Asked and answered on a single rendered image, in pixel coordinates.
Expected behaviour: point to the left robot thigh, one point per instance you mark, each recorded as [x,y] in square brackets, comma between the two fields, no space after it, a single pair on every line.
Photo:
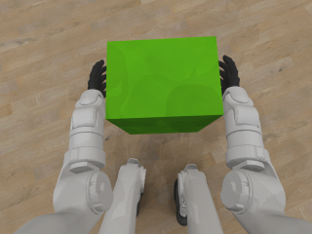
[122,215]

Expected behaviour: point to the left robot forearm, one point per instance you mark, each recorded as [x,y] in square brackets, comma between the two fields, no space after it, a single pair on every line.
[85,149]

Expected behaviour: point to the right robot foot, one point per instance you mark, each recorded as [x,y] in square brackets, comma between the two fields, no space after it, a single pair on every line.
[181,219]

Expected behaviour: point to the carton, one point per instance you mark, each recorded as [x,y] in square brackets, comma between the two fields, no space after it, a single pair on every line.
[163,86]

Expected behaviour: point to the left robot upper arm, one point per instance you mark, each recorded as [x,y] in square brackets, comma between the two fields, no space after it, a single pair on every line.
[79,202]

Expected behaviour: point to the right robot forearm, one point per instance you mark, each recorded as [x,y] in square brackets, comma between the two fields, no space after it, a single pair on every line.
[245,148]

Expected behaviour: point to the robot left hand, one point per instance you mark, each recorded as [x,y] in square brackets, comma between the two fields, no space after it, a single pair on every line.
[96,78]

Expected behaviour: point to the right robot upper arm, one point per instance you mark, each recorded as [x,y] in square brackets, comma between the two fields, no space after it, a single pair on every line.
[258,202]

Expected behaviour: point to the robot right hand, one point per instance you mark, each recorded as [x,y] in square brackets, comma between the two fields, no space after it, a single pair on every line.
[229,75]

